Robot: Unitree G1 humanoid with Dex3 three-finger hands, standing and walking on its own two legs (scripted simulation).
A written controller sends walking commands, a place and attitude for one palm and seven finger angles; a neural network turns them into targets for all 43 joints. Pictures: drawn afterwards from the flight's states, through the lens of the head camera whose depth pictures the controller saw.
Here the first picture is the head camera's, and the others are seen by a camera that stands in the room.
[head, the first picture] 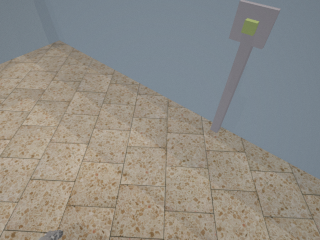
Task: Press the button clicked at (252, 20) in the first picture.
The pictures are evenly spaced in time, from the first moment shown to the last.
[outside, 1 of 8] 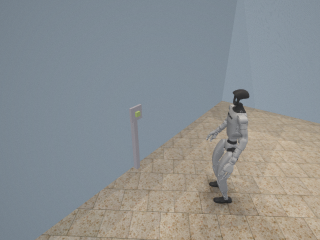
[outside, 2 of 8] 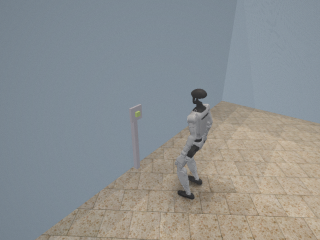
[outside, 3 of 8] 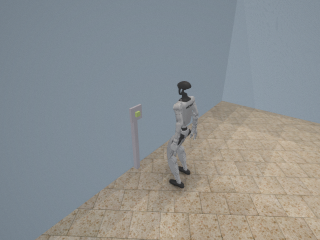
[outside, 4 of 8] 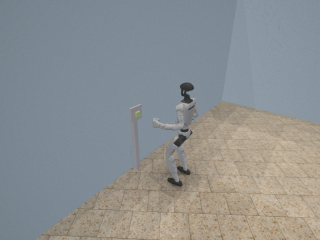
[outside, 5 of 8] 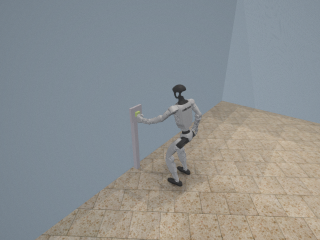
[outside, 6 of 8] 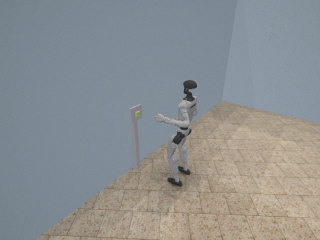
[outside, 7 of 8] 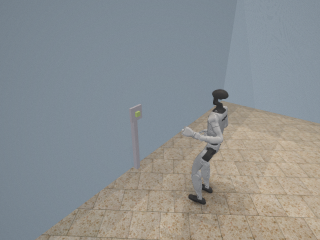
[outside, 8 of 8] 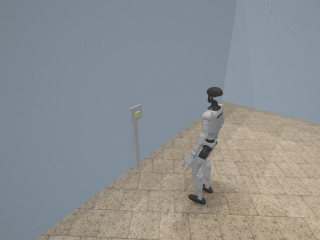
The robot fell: no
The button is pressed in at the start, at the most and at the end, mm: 0 15 0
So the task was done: yes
